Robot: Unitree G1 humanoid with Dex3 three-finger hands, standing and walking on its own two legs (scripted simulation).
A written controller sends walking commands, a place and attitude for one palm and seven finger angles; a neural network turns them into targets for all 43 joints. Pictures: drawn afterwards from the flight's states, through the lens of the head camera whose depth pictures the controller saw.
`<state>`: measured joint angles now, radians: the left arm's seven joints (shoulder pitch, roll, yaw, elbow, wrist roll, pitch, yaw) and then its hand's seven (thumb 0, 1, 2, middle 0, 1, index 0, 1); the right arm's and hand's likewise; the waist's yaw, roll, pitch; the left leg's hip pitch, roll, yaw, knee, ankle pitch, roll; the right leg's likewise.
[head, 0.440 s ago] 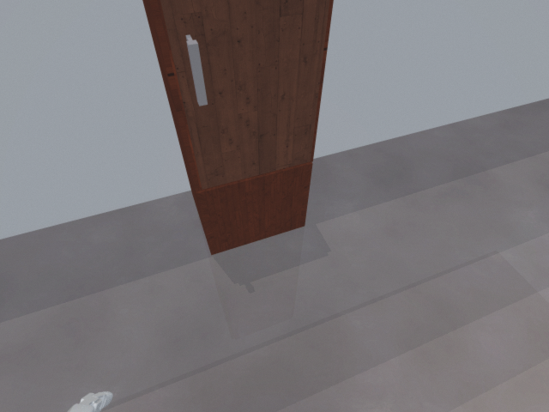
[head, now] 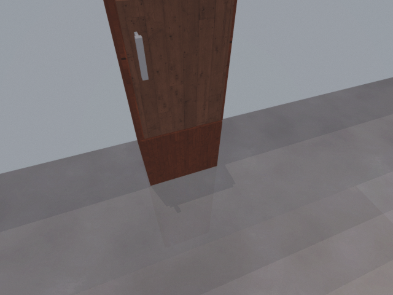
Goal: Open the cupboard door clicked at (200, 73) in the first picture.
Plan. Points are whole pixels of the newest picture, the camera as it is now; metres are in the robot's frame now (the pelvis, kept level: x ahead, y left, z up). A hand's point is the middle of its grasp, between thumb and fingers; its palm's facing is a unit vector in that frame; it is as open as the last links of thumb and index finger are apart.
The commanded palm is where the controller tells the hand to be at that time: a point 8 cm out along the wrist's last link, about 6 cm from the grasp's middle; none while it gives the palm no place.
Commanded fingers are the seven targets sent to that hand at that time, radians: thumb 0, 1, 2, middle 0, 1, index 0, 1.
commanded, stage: stand and wait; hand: left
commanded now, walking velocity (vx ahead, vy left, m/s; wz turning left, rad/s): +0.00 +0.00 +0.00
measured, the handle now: (140, 56) +0.84 +0.25 +0.08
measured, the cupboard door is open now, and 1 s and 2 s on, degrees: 0 0 0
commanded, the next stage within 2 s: look at it before walking up in 0.40 s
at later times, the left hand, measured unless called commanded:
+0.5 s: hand out of the picture +0.06 +0.23 -0.15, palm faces -0.03 -0.94 -0.34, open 7.4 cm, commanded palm none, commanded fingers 0.00 0.90 0.90 -0.20 -0.30 -0.20 -0.30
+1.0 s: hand out of the picture +0.06 +0.24 -0.15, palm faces -0.03 -0.94 -0.34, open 7.4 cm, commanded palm none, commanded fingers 0.00 0.90 0.90 -0.20 -0.30 -0.20 -0.30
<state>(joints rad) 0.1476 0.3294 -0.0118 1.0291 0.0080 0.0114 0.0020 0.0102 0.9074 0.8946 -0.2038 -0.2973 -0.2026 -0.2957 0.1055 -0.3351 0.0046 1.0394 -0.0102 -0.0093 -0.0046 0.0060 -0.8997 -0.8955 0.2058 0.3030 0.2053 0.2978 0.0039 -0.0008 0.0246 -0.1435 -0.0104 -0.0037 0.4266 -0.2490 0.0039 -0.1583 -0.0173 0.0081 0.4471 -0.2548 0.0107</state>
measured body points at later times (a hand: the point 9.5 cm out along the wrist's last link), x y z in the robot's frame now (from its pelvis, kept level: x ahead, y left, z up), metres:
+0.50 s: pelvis -0.02 -0.01 +0.00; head -0.02 -0.01 +0.45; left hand +0.06 +0.28 -0.13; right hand +0.05 -0.31 -0.13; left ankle -0.01 +0.12 -0.74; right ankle -0.01 -0.13 -0.74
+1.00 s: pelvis -0.01 -0.01 +0.00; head -0.01 -0.01 +0.45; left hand +0.06 +0.29 -0.13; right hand +0.05 -0.30 -0.13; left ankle -0.01 +0.12 -0.74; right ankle -0.01 -0.13 -0.74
